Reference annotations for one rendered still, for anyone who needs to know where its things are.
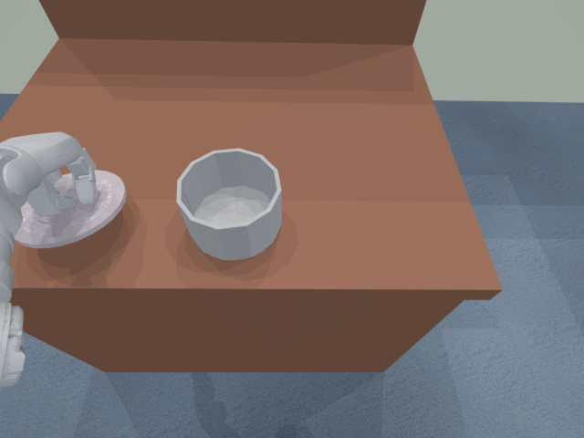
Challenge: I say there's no left robot upper arm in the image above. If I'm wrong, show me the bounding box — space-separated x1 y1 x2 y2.
0 301 26 388

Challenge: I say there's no robot left forearm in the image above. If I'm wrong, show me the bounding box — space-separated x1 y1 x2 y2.
0 145 43 303

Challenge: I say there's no lid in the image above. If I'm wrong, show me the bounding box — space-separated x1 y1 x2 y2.
14 170 127 248

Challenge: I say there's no knob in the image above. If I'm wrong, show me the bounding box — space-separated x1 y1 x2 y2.
52 175 78 200

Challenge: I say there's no pot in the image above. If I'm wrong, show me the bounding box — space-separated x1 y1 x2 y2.
177 148 282 261

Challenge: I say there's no left robot hand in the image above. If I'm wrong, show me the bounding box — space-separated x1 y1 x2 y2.
0 131 97 217

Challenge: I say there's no table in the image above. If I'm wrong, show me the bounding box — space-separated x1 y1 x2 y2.
0 0 503 372

